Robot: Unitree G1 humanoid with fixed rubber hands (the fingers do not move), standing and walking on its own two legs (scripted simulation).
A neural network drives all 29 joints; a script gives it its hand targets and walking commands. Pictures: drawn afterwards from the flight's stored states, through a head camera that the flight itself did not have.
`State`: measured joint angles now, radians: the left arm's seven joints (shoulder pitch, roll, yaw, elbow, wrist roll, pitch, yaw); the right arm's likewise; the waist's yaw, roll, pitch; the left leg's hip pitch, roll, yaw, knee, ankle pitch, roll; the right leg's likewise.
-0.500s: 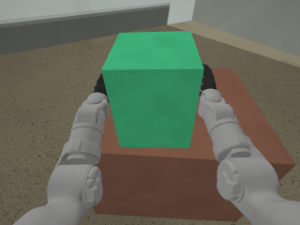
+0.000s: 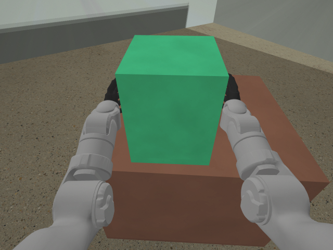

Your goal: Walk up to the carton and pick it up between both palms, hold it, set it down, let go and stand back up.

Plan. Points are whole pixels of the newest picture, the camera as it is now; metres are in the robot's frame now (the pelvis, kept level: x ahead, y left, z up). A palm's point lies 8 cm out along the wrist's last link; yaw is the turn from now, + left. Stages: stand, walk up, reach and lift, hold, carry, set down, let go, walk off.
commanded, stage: reach and lift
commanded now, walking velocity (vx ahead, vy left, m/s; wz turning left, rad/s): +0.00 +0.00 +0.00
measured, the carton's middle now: (171, 100) +0.43 +0.00 +0.18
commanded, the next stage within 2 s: hold in 0.30 s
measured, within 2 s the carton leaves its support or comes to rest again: neither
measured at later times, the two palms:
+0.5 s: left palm (109, 98) +0.40 +0.15 +0.21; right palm (234, 95) +0.39 -0.14 +0.22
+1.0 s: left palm (106, 97) +0.39 +0.15 +0.22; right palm (234, 94) +0.38 -0.14 +0.23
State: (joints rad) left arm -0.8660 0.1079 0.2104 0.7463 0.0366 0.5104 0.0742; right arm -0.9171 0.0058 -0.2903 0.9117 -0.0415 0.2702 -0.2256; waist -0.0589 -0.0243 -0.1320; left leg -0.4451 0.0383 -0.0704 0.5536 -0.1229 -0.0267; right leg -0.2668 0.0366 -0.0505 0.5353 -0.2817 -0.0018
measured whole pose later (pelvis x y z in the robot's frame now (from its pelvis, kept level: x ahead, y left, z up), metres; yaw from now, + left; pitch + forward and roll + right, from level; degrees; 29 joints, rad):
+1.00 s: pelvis +0.00 +0.00 +0.00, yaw +0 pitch -1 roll -3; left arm -0.86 0.10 0.24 0.56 0.04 0.70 0.08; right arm -0.92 -0.01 -0.21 0.75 0.06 0.45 -0.26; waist -0.06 0.00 -0.14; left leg -0.42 0.04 -0.07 0.55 -0.12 -0.03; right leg -0.24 0.04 -0.05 0.53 -0.28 0.00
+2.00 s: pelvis +0.00 +0.00 +0.00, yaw +0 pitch -1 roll -3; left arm -0.83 0.10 0.26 0.47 0.04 0.79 0.08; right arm -0.92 -0.03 -0.16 0.68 0.12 0.55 -0.29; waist -0.06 0.01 -0.16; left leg -0.42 0.04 -0.07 0.55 -0.13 -0.03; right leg -0.24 0.04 -0.05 0.53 -0.29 0.00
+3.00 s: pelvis +0.00 +0.00 +0.00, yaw +0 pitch -2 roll -3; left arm -0.85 0.03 0.40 0.59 0.14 0.61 0.02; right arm -0.95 -0.02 -0.22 0.81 0.13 0.40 -0.27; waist -0.06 -0.01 -0.16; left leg -0.39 0.03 -0.07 0.55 -0.13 -0.03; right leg -0.21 0.03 -0.05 0.52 -0.29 0.00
